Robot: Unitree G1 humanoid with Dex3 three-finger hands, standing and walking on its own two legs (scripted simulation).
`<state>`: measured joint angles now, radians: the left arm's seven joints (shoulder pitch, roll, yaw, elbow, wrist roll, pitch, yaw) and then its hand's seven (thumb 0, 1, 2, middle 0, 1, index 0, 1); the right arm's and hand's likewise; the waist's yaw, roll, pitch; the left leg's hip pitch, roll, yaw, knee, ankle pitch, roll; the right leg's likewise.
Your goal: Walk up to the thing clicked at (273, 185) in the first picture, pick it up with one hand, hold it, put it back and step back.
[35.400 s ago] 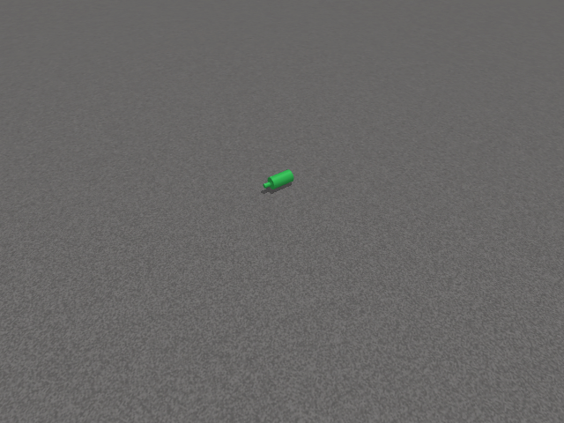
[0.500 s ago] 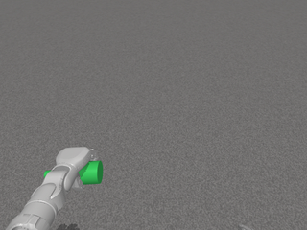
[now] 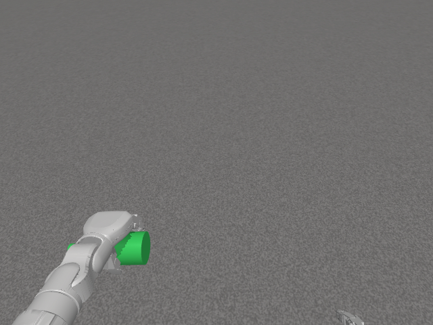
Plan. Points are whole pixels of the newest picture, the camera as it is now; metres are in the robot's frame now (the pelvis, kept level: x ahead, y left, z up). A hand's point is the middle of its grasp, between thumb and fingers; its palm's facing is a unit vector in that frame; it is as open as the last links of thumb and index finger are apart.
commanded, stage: hold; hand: left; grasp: from above
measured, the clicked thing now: (108, 248) +0.31 +0.25 -0.06
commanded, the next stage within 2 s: crouch in 1.18 s
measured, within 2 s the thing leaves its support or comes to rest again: neither
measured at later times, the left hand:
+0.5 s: hand (113, 253) +0.28 +0.21 -0.02, palm faces -0.44 -0.04 -0.90, open 9.6 cm
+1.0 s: hand (113, 245) +0.29 +0.21 -0.01, palm faces -0.43 -0.04 -0.90, open 9.6 cm
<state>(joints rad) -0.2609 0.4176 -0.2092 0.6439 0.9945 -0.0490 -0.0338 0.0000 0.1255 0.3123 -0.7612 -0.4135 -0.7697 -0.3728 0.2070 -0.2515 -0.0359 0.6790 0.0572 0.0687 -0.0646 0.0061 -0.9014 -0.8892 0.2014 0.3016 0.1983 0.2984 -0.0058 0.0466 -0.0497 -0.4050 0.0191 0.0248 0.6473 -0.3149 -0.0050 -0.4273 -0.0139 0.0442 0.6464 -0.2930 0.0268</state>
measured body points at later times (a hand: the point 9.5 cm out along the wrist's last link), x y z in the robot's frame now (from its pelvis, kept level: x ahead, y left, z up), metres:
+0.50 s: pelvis -0.02 +0.00 +0.01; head -0.01 -0.03 +0.46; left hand +0.30 +0.21 +0.04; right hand +0.14 -0.26 -0.11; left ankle +0.01 +0.12 -0.72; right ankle +0.02 -0.14 -0.72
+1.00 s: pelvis -0.01 +0.00 +0.01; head +0.00 -0.03 +0.46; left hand +0.31 +0.21 +0.04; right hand +0.15 -0.25 -0.10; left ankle +0.01 +0.12 -0.72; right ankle +0.02 -0.14 -0.72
